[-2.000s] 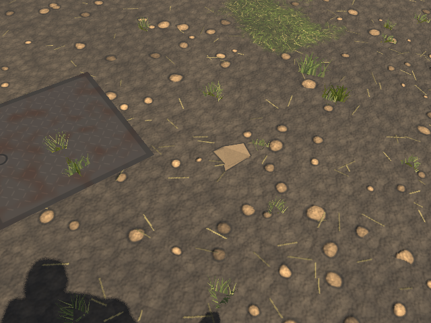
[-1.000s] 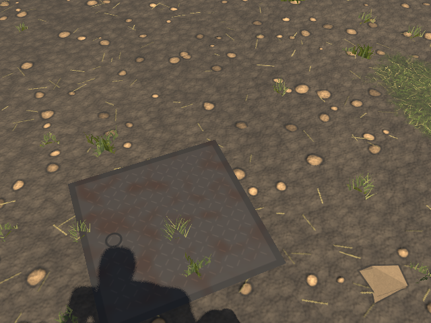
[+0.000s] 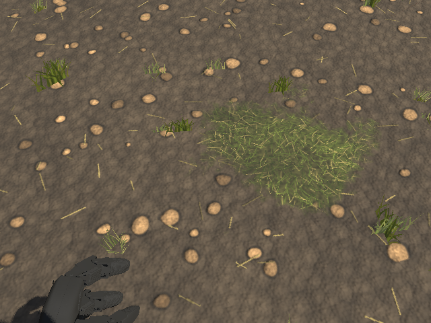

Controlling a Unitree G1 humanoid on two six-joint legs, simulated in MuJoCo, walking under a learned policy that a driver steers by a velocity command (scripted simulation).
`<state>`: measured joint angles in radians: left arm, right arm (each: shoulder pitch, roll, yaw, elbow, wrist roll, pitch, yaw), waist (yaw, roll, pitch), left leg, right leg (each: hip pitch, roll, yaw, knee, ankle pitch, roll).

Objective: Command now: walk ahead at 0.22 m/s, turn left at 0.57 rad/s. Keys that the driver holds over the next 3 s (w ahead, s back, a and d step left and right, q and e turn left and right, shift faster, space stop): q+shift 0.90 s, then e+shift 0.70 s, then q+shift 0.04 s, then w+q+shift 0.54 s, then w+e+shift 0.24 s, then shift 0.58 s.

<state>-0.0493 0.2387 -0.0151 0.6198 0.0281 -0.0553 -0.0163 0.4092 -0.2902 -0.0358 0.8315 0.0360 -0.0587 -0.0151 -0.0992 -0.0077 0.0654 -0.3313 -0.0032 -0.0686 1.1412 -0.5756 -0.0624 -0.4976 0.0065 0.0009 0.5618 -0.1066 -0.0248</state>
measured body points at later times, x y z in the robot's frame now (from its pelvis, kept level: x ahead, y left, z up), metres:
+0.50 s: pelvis +0.10 +0.06 +0.01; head +0.15 +0.11 +0.46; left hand +0.16 +0.40 -0.10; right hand +0.36 -0.15 -0.06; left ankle +0.12 +0.16 -0.72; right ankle +0.16 -0.09 -0.65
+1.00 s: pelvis +0.16 +0.04 +0.02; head +0.19 +0.06 +0.47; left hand +0.02 +0.33 -0.08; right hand +0.49 -0.01 -0.07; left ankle +0.04 +0.13 -0.65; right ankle +0.26 -0.02 -0.72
